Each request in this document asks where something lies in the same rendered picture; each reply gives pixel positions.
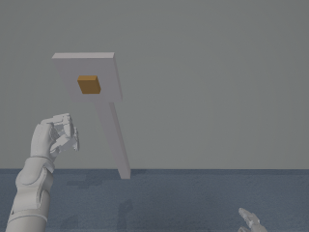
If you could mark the panel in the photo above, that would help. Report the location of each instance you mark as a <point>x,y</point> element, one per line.
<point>71,65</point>

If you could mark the button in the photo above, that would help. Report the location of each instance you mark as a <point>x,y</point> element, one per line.
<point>89,84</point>

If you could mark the robot right hand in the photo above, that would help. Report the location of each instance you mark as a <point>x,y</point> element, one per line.
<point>252,221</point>

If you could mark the robot left hand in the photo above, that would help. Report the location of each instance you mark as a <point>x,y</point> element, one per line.
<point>47,142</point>

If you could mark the left robot forearm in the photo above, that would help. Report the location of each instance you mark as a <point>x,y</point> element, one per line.
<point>30,210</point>

